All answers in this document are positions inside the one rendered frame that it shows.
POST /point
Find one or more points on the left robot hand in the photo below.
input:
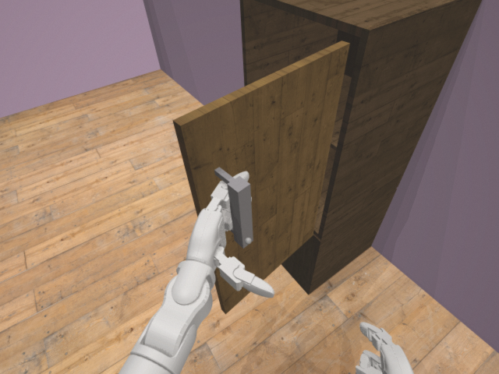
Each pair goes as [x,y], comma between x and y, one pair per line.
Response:
[209,232]

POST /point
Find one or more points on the robot left forearm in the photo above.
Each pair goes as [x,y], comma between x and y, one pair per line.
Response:
[168,338]

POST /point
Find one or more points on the right robot hand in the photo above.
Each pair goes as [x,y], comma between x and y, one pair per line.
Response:
[392,358]

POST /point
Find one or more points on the handle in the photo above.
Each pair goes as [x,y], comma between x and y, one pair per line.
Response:
[239,193]

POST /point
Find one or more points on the cupboard door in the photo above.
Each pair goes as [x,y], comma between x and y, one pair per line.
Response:
[279,129]

